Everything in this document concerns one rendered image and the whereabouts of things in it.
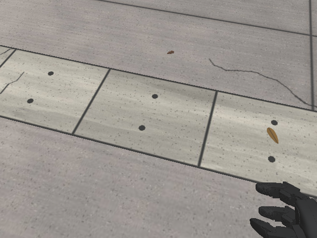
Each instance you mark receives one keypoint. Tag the robot right hand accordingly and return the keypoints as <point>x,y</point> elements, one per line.
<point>300,222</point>

